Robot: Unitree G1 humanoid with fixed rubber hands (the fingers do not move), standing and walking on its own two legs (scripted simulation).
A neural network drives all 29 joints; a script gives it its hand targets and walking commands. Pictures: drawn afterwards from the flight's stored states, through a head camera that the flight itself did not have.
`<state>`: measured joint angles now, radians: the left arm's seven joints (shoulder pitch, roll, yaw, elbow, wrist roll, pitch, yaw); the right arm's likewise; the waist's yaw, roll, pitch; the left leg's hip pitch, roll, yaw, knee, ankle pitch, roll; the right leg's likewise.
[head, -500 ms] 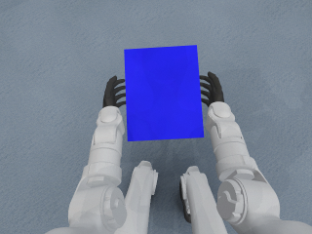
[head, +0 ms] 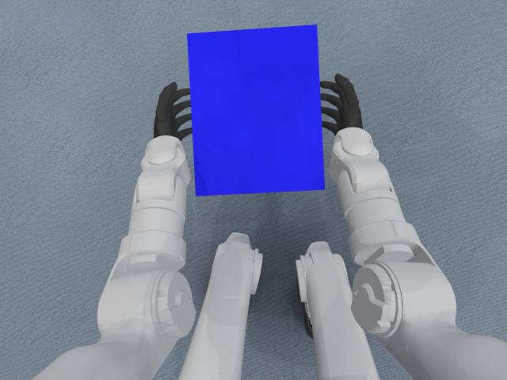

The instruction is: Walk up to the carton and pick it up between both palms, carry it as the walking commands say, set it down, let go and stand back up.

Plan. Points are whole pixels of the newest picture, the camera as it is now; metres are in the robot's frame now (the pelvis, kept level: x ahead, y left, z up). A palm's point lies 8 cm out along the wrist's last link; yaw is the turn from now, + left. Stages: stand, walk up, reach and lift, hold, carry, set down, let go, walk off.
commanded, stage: set down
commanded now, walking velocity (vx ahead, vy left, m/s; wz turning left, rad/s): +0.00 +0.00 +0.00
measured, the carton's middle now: (257, 127) +0.49 +0.06 -0.19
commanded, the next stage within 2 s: none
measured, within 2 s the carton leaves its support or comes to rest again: neither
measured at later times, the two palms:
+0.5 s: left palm (183, 136) +0.46 +0.20 -0.19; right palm (333, 128) +0.49 -0.07 -0.19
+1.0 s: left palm (194, 139) +0.48 +0.20 -0.28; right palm (325, 131) +0.51 -0.07 -0.28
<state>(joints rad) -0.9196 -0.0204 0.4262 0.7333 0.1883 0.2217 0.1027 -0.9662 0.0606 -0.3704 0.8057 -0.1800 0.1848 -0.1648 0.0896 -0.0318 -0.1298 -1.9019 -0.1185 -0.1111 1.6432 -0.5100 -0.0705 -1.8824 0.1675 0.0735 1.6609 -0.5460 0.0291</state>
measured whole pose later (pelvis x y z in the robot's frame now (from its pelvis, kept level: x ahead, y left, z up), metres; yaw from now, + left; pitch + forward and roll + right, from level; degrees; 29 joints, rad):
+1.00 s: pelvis -0.02 +0.00 -0.12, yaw -1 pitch +45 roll -1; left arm -1.25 0.12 0.38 0.83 0.10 0.23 0.10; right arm -1.33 -0.11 -0.29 0.94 -0.08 0.19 -0.18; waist 0.10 -0.04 0.15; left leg -2.25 -0.14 -0.09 2.03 -0.56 -0.09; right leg -2.24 0.20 0.05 2.04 -0.60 0.07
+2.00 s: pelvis -0.01 +0.00 -0.14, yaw -1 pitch +40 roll +1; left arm -1.32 0.16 0.34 0.94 0.07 0.20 0.07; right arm -1.41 -0.19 -0.22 1.07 -0.01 0.16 -0.15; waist 0.11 -0.06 0.29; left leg -2.23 -0.09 -0.05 2.15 -0.62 -0.07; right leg -2.23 0.18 0.02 2.17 -0.64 0.03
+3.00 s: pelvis -0.02 +0.00 -0.15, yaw +0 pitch +37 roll +1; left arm -1.36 0.19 0.38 1.04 0.06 0.10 0.04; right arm -1.44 -0.21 -0.19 1.11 -0.02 0.10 -0.10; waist 0.10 -0.03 0.36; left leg -2.22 -0.06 -0.03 2.17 -0.59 -0.05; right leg -2.22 0.14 0.01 2.19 -0.62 0.02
